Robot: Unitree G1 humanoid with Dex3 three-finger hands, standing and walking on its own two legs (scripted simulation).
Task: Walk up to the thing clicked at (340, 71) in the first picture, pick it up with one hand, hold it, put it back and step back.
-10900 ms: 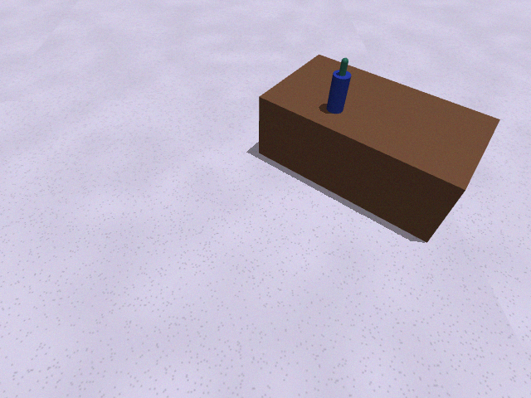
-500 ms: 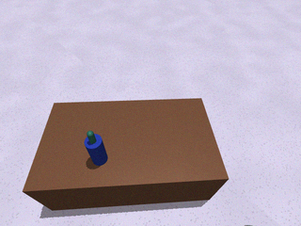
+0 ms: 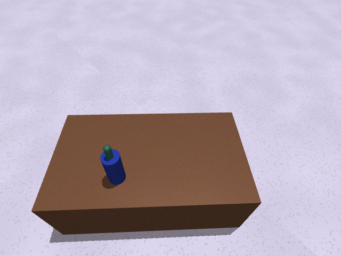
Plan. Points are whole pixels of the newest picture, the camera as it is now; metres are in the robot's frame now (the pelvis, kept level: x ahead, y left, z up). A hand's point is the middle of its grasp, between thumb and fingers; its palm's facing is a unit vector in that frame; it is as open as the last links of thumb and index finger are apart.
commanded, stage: stand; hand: left
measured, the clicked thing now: (112, 163) +0.53 +0.23 -0.30
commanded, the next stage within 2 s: go down in 1.50 s
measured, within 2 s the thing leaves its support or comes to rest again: neither
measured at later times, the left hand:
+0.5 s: hand out of the picture +0.08 +0.25 -0.16, palm faces -0.03 -0.94 -0.34, open 7.4 cm
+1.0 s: hand out of the picture +0.08 +0.25 -0.16, palm faces -0.03 -0.94 -0.34, open 7.4 cm
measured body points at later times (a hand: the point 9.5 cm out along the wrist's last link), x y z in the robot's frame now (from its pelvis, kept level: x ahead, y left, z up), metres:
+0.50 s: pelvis +0.01 +0.00 +0.00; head +0.01 +0.01 +0.45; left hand +0.08 +0.30 -0.13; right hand +0.08 -0.30 -0.13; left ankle +0.01 +0.11 -0.75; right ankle -0.01 -0.12 -0.75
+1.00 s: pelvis +0.02 +0.00 +0.00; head +0.03 +0.00 +0.45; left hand +0.09 +0.30 -0.14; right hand +0.10 -0.30 -0.13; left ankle +0.01 +0.11 -0.75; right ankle -0.01 -0.12 -0.75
